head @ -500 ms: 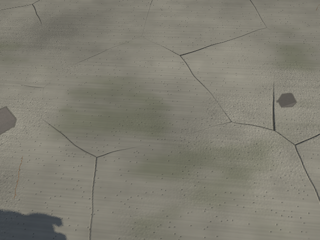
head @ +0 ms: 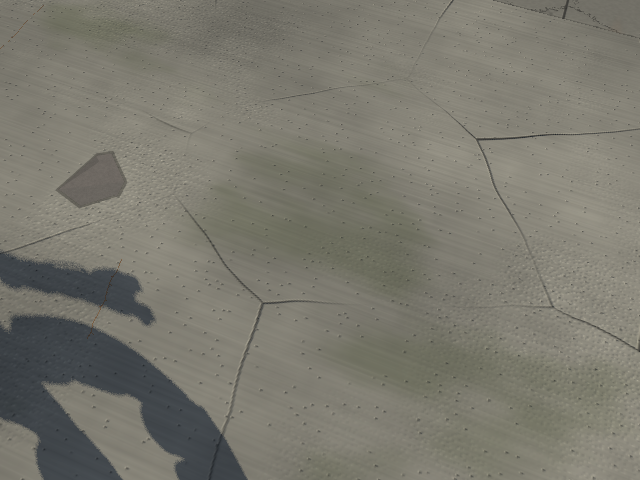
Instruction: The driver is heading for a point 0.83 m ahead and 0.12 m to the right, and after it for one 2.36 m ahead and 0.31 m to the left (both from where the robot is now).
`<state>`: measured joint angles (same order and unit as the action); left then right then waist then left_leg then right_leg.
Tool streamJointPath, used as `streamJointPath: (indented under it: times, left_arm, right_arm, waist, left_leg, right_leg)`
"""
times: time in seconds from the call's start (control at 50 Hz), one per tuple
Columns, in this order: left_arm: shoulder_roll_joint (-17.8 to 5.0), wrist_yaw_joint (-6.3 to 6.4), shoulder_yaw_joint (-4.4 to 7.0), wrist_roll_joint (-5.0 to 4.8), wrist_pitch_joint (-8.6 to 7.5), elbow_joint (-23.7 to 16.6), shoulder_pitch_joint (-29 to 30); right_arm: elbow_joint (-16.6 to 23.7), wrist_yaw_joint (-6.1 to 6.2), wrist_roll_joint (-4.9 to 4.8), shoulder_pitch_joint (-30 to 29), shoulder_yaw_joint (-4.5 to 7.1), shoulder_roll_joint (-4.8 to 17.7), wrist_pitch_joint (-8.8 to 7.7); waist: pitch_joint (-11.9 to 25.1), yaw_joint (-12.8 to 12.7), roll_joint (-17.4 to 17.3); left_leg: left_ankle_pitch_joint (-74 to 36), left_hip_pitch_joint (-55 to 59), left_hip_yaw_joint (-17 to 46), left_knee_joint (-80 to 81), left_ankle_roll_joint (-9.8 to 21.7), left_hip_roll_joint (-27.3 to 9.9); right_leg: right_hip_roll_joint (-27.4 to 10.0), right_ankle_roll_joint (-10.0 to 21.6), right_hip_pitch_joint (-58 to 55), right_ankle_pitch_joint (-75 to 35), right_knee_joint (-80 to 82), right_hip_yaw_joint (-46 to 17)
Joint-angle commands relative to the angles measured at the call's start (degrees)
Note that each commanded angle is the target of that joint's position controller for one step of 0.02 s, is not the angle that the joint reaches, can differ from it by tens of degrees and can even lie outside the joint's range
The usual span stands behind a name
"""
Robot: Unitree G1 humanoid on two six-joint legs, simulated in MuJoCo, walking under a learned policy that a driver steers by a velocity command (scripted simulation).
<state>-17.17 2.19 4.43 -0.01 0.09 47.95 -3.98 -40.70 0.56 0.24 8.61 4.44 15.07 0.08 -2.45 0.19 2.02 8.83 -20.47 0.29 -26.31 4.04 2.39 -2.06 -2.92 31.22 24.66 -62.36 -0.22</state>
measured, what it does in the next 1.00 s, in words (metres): walks ahead: right foot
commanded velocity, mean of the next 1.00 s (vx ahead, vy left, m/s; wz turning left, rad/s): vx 0.17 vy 0.00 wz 0.01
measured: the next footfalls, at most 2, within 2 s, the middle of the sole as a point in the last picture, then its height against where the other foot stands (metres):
right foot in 0.22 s outside the picture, level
right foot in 1.20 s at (389, 476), level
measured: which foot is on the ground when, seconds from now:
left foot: down 0.00-1.00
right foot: up 0.00-0.20, down 0.22-0.70, up 0.72-1.00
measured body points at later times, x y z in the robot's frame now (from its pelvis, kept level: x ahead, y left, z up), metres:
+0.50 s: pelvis +0.02 -0.03 -0.01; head +0.02 -0.03 +0.44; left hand +0.09 +0.22 -0.14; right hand +0.14 -0.29 -0.13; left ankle +0.05 +0.08 -0.74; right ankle +0.00 -0.15 -0.74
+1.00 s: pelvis +0.16 +0.00 +0.00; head +0.18 +0.01 +0.45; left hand +0.33 +0.25 -0.12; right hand +0.12 -0.25 -0.13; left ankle +0.06 +0.09 -0.74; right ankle +0.31 -0.18 -0.67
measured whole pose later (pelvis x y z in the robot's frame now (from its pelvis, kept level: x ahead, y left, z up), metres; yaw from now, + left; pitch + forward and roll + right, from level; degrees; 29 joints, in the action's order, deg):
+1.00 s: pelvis +0.16 +0.00 +0.00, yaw -3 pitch +1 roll +1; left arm -15.2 -1.3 3.7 -1.6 -3.5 50.8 -7.3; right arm -56.1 0.5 0.8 23.6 2.6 11.0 -5.6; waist -0.1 3.3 2.4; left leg 15.7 3.4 -6.6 -11.0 2.6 2.2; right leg -4.4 2.2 40.0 0.9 -48.4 -3.5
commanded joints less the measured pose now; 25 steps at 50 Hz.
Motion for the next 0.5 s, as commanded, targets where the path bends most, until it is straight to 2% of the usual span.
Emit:
streamJointPath:
  times: [0.02,0.06,0.14,0.18,0.2,0.22,0.24,0.26,0.28,0.3,0.32,0.36,0.4,0.46,0.48,0.5]
  left_arm:
    - [-2.78,0.57,0.46,-0.12,0.16,-1.79,-2.94]
    - [-2.36,0.53,0.10,-0.13,0.38,-1.69,-2.26]
    - [-3.14,0.04,0.16,-0.46,0.22,-1.21,-2.20]
    - [-2.29,-0.45,-0.04,-0.32,-0.24,-0.19,-4.21]
    - [-1.82,-0.81,-0.22,0.05,-0.51,0.64,-5.82]
    - [-3.01,-1.04,-0.21,1.00,-0.72,1.05,-7.01]
    - [-6.41,-1.02,0.22,1.79,-0.79,0.89,-7.94]
    - [-7.06,-1.23,0.41,1.11,-0.89,1.61,-5.07]
    - [-3.30,-1.50,-0.51,1.07,-1.39,0.39,-1.85]
    - [-2.56,-1.45,-0.76,1.37,-1.83,0.54,-1.63]
    - [-3.34,-1.43,-0.72,1.40,-2.28,0.81,-2.18]
    - [-3.32,-1.11,-0.87,0.92,-3.02,1.83,-4.05]
    - [-2.98,-0.66,-1.00,0.53,-2.96,2.70,-5.99]
    - [-2.54,-0.29,-1.20,0.52,-2.55,3.40,-7.18]
    - [-2.19,-0.32,-1.23,0.47,-2.37,4.25,-8.69]
    - [-3.09,-0.31,-0.90,0.00,-2.14,4.58,-9.41]
  right_arm:
    - [3.29,0.79,0.31,-0.92,1.59,7.61,-1.00]
    - [2.90,1.07,0.48,-1.28,1.42,7.69,-0.83]
    - [1.70,0.84,0.68,-1.27,0.75,7.10,-0.55]
    - [1.09,0.82,0.20,-2.14,0.12,6.13,-0.36]
    - [0.54,0.87,-0.22,-1.78,-0.25,5.38,-0.27]
    - [-0.28,0.85,-0.11,0.30,-0.62,4.42,-0.50]
    - [-0.44,0.68,0.74,1.84,-0.91,3.28,-0.86]
    - [0.32,0.50,0.75,2.10,-0.81,2.09,-1.06]
    - [-0.01,0.51,1.29,-1.03,-0.60,3.81,-1.01]
    - [0.09,0.58,0.99,-2.74,-0.17,4.60,-0.82]
    - [-0.53,0.83,0.75,-2.73,-0.08,4.28,-0.41]
    - [-1.35,0.86,0.65,-1.68,-0.01,3.92,-0.01]
    - [-2.38,0.73,0.42,-1.12,0.01,3.45,-0.27]
    - [-3.90,0.63,0.31,-0.69,0.06,2.96,-0.68]
    - [-5.10,0.65,0.26,0.60,-0.01,2.44,-0.67]
    - [-5.75,0.74,-0.13,1.18,0.25,2.89,-0.63]
  waist:
    - [10.83,-1.07,-8.24]
    - [10.16,-0.38,-9.18]
    - [7.78,0.72,-10.13]
    - [6.92,-0.75,-9.34]
    - [6.63,-1.82,-8.57]
    - [7.24,-1.46,-6.73]
    - [7.58,0.51,0.08]
    - [5.85,3.45,9.25]
    - [4.31,2.25,8.14]
    - [3.67,1.56,7.37]
    - [3.41,1.24,6.11]
    - [2.54,0.86,3.83]
    - [2.26,0.04,0.99]
    - [2.52,-0.67,-1.48]
    - [3.76,-0.94,-1.78]
    - [2.61,-1.12,-1.21]
  left_leg:
    - [-20.41,9.92,12.21,7.18,10.65,-14.15]
    - [-13.75,8.31,12.32,8.05,10.31,-13.86]
    - [-2.37,6.12,14.48,8.73,9.65,-13.70]
    - [0.22,5.27,14.56,7.11,8.01,-12.64]
    - [1.40,4.08,13.78,6.02,6.12,-11.32]
    - [3.32,2.08,12.92,4.64,3.34,-9.55]
    - [6.57,-0.82,8.86,-1.23,0.49,-5.50]
    - [8.80,1.76,3.10,-1.54,-1.80,-1.05]
    - [5.73,6.34,3.40,-1.66,-2.72,-1.89]
    - [3.48,7.54,3.46,-1.84,-2.48,-1.89]
    - [1.96,8.78,3.94,-1.92,-2.00,-2.30]
    - [-0.14,9.21,5.24,-1.04,-1.23,-3.13]
    - [-1.10,8.43,5.65,-0.43,-0.82,-3.39]
    - [-2.36,7.91,5.92,-0.06,-0.95,-3.59]
    - [3.96,8.14,5.15,-0.09,-0.87,-2.82]
    - [13.64,6.26,3.85,-1.36,-0.63,-1.39]
  right_leg:
    - [-0.81,-0.61,-2.35,-2.71,6.74,-1.71]
    - [-0.90,-0.70,-5.51,-3.49,11.98,-1.58]
    - [-0.25,-0.03,-10.59,-3.14,20.63,-0.63]
    - [0.58,1.19,-15.24,-7.51,30.01,0.66]
    - [1.07,2.26,-19.25,-13.07,37.37,1.38]
    - [-1.46,3.51,-23.66,-17.75,39.49,-1.48]
    - [-7.96,5.95,-26.05,-25.09,39.82,-7.72]
    - [-10.61,9.93,-17.77,-17.17,41.47,-10.62]
    - [-9.21,9.54,-13.00,-8.96,43.80,-10.68]
    - [-7.26,7.52,-12.00,-5.26,43.95,-8.90]
    - [-5.75,5.98,-11.42,-4.69,43.60,-7.25]
    - [-4.32,4.76,-11.65,-5.08,42.47,-5.48]
    - [-3.08,4.49,-13.02,-6.21,40.83,-4.02]
    - [-2.26,4.71,-14.61,-7.83,39.49,-3.14]
    - [-1.77,5.07,-15.27,-2.28,39.88,-2.70]
    - [-1.56,6.15,-14.76,4.80,40.15,-3.11]
Keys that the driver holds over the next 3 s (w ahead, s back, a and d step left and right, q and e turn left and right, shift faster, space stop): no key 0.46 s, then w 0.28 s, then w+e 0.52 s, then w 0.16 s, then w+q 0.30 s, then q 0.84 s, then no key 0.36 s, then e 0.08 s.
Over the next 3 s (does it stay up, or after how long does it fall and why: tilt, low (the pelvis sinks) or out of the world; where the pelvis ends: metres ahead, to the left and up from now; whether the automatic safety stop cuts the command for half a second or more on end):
stays up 0.79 -0.09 0.00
